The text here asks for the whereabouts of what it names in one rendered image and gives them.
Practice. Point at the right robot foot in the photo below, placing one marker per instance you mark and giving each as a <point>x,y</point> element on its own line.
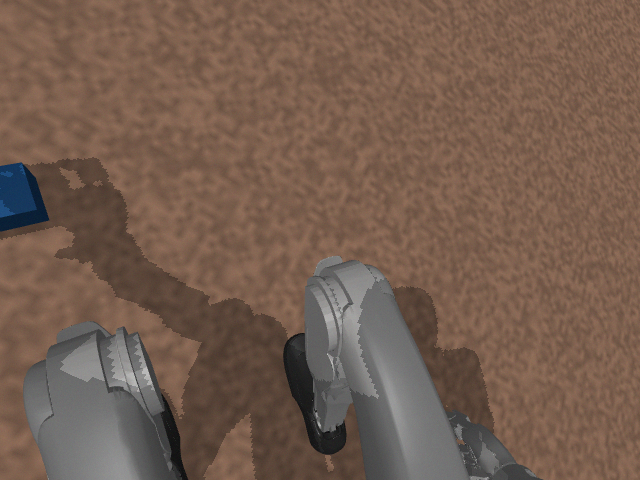
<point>301,385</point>

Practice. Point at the left robot foot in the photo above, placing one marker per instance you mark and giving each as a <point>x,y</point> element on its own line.
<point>174,440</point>

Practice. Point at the right robot hand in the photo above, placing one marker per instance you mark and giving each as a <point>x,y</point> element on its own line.
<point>483,453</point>

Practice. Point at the carton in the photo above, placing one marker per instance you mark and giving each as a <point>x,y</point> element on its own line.
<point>21,203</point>

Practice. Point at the right robot arm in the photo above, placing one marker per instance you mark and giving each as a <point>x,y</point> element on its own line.
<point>515,472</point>

